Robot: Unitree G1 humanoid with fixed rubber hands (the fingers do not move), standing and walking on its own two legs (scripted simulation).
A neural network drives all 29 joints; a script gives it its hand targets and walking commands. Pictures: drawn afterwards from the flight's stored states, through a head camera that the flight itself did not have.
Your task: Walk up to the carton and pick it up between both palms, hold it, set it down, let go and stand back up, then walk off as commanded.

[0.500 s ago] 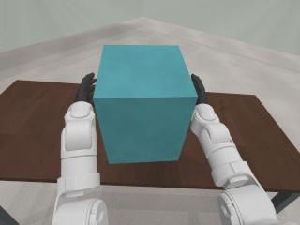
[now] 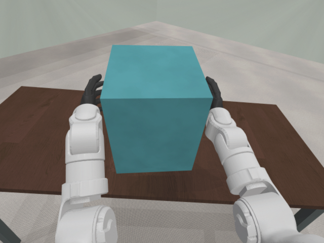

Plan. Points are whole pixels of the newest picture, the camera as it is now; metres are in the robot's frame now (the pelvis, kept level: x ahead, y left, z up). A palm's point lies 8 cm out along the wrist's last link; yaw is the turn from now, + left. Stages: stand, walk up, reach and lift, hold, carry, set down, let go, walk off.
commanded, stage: hold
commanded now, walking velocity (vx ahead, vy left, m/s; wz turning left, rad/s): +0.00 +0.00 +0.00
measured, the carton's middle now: (153, 110) +0.40 +0.01 +0.17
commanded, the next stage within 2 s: none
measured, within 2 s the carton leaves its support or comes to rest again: neither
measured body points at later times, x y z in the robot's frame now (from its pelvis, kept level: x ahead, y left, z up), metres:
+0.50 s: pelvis +0.01 +0.00 +0.00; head -0.04 +0.04 +0.44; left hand +0.38 +0.15 +0.20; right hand +0.39 -0.14 +0.20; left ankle +0.05 +0.13 -0.75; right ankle +0.00 -0.11 -0.75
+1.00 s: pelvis +0.01 +0.00 +0.00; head -0.05 +0.03 +0.44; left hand +0.38 +0.15 +0.20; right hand +0.38 -0.14 +0.20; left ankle +0.05 +0.13 -0.75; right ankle +0.00 -0.11 -0.75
